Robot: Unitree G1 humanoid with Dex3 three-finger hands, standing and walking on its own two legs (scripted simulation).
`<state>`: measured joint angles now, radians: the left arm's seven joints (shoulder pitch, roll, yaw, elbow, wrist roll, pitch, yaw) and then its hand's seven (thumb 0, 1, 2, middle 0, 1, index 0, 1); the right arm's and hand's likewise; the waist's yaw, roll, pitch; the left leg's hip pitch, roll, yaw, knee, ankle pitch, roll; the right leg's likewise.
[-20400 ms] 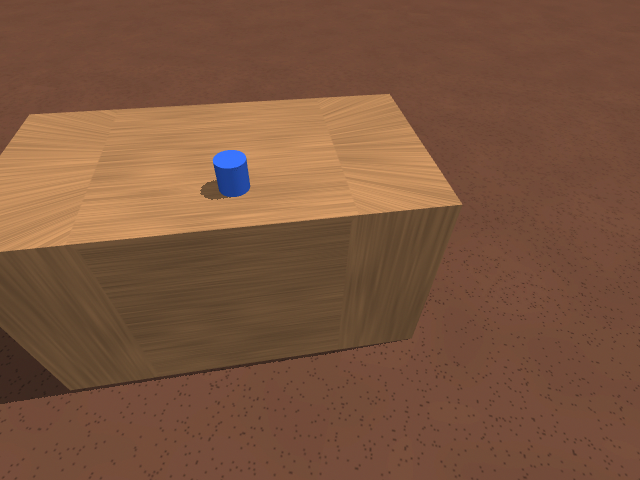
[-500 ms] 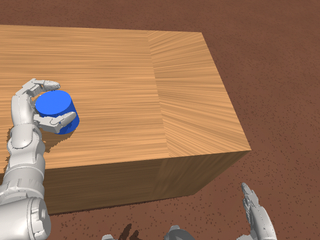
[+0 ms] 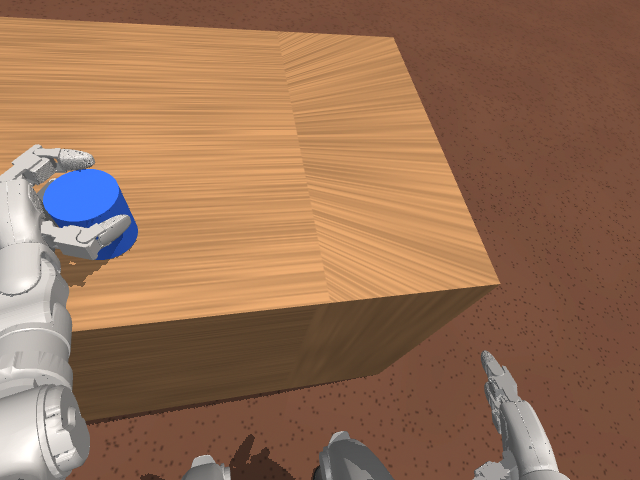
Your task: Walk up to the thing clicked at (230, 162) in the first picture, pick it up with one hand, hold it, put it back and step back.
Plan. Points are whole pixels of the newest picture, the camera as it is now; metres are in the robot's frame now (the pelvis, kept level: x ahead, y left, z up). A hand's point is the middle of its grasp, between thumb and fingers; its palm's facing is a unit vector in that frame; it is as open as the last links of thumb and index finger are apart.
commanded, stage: lower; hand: left
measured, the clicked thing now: (95, 215) +0.49 +0.21 +0.01
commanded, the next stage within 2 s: loosen in 0.10 s
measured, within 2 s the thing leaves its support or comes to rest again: neither
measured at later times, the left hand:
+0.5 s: hand (81, 205) +0.49 +0.22 +0.03, palm faces +0.20 -0.98 -0.01, open 10.5 cm
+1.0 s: hand (74, 202) +0.50 +0.22 +0.03, palm faces +0.21 -0.98 -0.01, open 17.2 cm
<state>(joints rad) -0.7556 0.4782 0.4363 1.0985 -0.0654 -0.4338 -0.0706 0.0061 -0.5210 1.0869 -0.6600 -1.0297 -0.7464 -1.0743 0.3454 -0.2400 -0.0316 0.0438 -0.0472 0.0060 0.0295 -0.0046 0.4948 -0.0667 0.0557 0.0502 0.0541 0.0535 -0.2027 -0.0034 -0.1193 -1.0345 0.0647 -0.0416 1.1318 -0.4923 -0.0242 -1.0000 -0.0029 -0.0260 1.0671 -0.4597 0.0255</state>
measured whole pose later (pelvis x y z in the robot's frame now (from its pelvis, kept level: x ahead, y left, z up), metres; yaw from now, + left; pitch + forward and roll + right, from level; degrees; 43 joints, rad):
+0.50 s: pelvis -0.02 +0.00 -0.01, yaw +0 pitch +23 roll -3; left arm -0.81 0.52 0.45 1.14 -0.06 -0.45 -0.08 0.00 -0.50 0.73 -0.75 -0.85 -0.91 -0.91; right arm 0.38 -0.25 -0.02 -0.04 -0.05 0.01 0.03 0.00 0.50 -0.05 0.06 0.05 0.06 0.05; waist -0.23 -0.01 -0.13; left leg -1.11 0.06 -0.05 1.19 -0.49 -0.02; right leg -1.08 0.00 -0.02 1.13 -0.46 0.02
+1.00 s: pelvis -0.02 +0.00 -0.01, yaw +0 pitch +23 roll -3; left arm -0.82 0.54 0.47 1.14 -0.04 -0.42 -0.07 -0.02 -0.61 0.07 -0.17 -0.13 -0.17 -0.13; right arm 0.38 -0.26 -0.02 -0.06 -0.05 0.01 0.02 0.00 0.51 -0.06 0.06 0.05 0.06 0.06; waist -0.24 -0.01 -0.14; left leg -1.11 0.06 -0.04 1.20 -0.50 -0.02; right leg -1.08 0.00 -0.02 1.13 -0.46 0.03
